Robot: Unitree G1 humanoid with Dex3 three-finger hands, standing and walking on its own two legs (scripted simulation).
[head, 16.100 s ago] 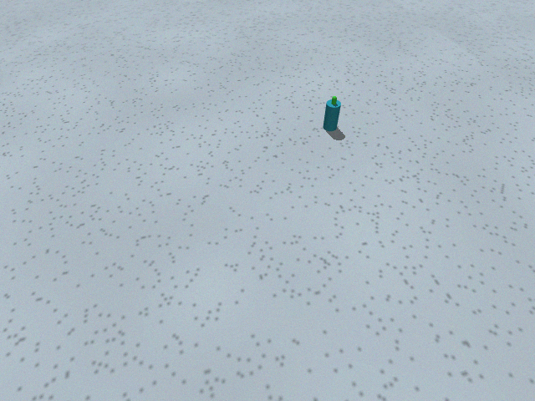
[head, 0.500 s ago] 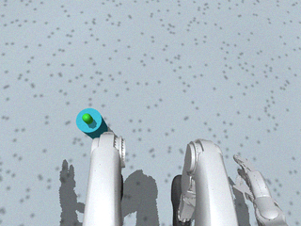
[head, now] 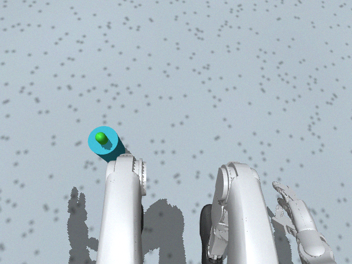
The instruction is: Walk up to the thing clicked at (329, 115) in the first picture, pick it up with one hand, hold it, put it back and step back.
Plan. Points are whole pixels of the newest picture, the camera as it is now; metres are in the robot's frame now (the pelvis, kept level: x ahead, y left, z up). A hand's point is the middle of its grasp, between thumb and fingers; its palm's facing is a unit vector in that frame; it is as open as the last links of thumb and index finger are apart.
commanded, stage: go down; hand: left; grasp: from the side
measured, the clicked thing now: (107, 145) +0.38 +0.24 -0.26
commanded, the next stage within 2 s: approach in 1.68 s
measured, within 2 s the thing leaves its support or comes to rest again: neither
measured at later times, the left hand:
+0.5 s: hand out of the picture +0.28 +0.42 +0.03, palm faces +0.24 -0.97 -0.11, open 17.4 cm
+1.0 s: hand out of the picture +0.28 +0.42 +0.03, palm faces +0.24 -0.96 -0.13, open 17.2 cm
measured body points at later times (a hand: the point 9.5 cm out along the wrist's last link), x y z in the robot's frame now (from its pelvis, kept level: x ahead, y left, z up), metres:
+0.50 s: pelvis +0.00 +0.00 +0.00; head +0.19 +0.06 +0.40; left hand +0.26 +0.47 +0.03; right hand +0.22 -0.26 -0.10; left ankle +0.09 +0.13 -0.34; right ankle +0.10 -0.13 -0.34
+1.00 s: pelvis +0.00 +0.00 +0.00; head +0.19 +0.06 +0.41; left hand +0.27 +0.47 +0.04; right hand +0.23 -0.26 -0.10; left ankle +0.09 +0.13 -0.34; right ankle +0.10 -0.13 -0.34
